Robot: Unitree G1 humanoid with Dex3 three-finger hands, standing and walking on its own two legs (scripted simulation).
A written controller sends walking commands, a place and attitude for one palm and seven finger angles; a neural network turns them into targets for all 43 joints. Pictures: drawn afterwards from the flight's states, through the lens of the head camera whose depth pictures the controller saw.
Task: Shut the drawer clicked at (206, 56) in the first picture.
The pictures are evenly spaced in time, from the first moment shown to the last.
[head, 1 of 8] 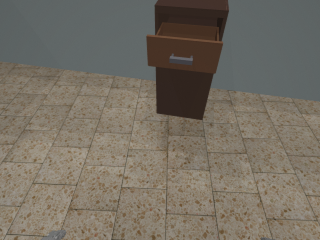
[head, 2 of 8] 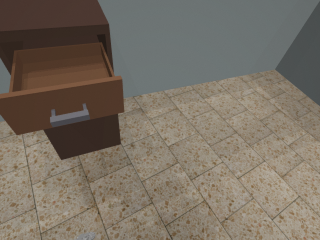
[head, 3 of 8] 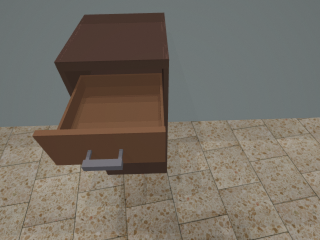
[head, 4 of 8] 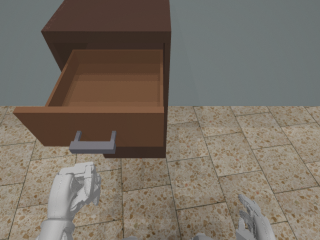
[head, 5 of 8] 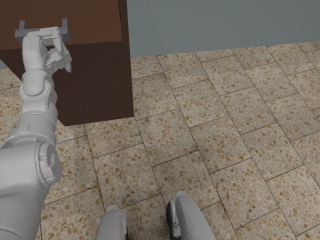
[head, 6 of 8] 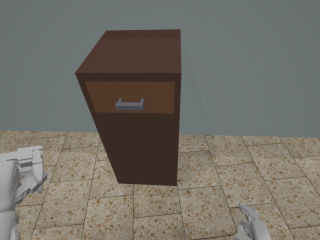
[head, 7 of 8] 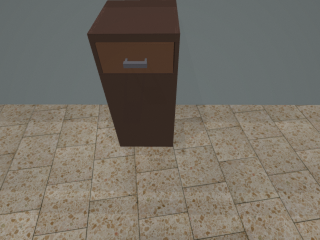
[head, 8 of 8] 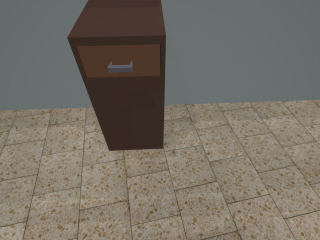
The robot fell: no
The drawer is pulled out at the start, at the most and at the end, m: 0.30 0.30 0.00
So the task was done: yes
